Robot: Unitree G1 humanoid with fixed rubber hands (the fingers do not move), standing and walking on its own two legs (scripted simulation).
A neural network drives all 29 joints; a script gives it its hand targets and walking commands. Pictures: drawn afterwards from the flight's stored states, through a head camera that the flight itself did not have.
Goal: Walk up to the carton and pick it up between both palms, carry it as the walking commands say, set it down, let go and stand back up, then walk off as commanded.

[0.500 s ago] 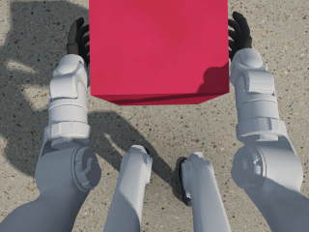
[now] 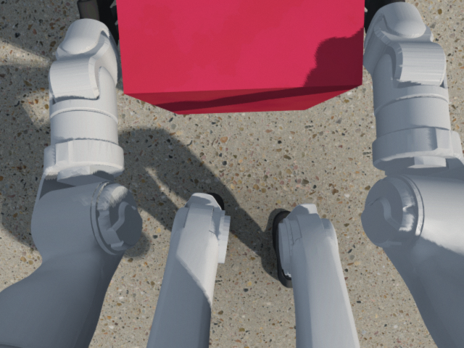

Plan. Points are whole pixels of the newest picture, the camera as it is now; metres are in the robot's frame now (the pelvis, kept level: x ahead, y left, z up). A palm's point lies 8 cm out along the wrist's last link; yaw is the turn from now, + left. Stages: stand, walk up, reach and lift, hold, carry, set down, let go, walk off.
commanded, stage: set down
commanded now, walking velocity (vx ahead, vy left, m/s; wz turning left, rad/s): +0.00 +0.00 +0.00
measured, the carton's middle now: (238, 7) +0.60 +0.07 -0.18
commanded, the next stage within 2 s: none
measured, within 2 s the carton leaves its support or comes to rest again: neither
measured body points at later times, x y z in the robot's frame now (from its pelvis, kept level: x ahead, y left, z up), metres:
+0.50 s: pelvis -0.01 +0.00 -0.06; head +0.38 +0.04 +0.14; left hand +0.56 +0.25 -0.23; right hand +0.61 -0.10 -0.22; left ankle +0.12 +0.11 -0.44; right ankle +0.10 -0.12 -0.44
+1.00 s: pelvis +0.00 +0.00 -0.08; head +0.39 +0.04 +0.13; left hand +0.57 +0.26 -0.24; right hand +0.62 -0.09 -0.23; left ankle +0.12 +0.11 -0.44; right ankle +0.10 -0.11 -0.44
